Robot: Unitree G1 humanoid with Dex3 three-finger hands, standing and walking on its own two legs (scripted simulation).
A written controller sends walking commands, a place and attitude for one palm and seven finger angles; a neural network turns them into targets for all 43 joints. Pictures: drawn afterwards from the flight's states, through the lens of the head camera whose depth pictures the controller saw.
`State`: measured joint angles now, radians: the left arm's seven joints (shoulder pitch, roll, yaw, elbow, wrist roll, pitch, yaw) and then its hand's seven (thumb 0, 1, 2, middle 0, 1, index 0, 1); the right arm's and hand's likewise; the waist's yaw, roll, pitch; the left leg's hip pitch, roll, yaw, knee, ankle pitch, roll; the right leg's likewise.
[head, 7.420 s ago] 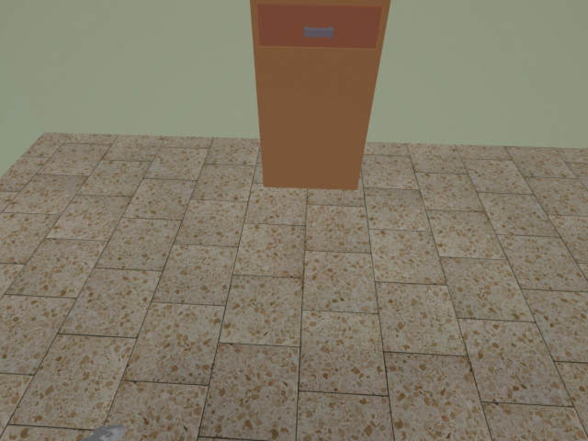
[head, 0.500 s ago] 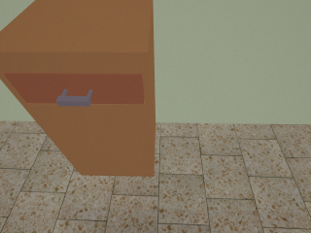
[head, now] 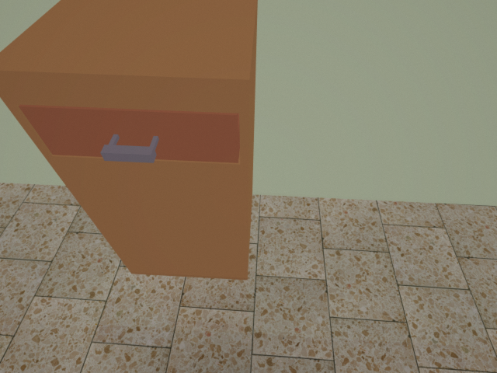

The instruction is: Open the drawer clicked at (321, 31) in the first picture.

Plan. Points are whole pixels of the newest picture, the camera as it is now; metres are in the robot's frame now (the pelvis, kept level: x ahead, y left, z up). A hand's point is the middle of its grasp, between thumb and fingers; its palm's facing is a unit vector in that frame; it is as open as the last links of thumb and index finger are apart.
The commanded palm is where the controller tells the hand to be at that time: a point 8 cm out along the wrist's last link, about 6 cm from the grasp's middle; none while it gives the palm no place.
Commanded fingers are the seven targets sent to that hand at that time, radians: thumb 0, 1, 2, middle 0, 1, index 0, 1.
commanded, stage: look again from close up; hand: left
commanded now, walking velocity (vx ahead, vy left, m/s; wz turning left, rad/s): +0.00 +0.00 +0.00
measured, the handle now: (132, 146) +0.53 +0.29 +0.02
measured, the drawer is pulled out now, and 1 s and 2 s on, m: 0.00 0.00 0.00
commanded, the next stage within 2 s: shuffle to correct the standing spot in 0.42 s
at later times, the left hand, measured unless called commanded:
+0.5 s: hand out of the picture -0.02 +0.19 -0.17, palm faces -0.01 -0.98 -0.20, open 7.4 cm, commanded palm none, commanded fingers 0.00 0.90 0.90 -0.20 -0.30 -0.20 -0.30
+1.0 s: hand out of the picture +0.02 +0.23 -0.18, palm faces +0.04 -0.96 -0.26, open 7.4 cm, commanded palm none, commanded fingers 0.00 0.90 0.90 -0.20 -0.30 -0.20 -0.30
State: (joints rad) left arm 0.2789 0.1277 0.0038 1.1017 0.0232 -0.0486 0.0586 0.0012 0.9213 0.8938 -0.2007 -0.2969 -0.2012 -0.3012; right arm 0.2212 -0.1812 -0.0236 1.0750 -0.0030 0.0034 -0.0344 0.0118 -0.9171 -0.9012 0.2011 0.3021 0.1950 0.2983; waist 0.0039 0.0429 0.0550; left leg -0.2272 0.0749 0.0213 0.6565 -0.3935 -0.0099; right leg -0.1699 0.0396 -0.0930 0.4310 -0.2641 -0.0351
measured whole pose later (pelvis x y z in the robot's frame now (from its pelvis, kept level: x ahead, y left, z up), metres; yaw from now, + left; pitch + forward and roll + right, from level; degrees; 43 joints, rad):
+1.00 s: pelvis +0.00 +0.04 -0.01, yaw -2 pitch +0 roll +2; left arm 0.26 0.17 0.05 1.03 0.02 0.04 0.05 0.00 0.91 0.89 -0.20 -0.30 -0.20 -0.30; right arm 0.25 -0.18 -0.02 1.01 -0.02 0.00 -0.03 0.01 -0.91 -0.90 0.20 0.30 0.19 0.30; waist 0.03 -0.01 0.05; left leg -0.20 -0.05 0.12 0.55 -0.36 0.06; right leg -0.34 -0.07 -0.05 0.82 -0.52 -0.02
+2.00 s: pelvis -0.05 +0.11 +0.00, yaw -1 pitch -3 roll -1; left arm 0.37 0.21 0.01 1.01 0.03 0.02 0.03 0.00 0.91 0.89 -0.20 -0.30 -0.20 -0.30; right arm 0.31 -0.18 -0.02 1.02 -0.02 0.03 0.01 0.01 -0.90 -0.90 0.20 0.30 0.20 0.30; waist 0.00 -0.01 0.01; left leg -0.30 -0.01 0.03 0.50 -0.16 0.04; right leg -0.23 -0.07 -0.01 0.47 -0.20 0.05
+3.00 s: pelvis +0.00 +0.10 +0.00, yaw -2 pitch +0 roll -1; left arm 0.39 0.14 0.02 1.07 0.02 0.00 0.03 0.00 0.91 0.89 -0.20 -0.30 -0.20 -0.30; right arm 0.31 -0.15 -0.02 1.09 -0.02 0.01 -0.01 0.01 -0.91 -0.90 0.20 0.30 0.20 0.30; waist 0.00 -0.02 -0.02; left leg -0.29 0.00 0.02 0.54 -0.24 0.02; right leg -0.22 -0.05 0.00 0.49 -0.26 0.05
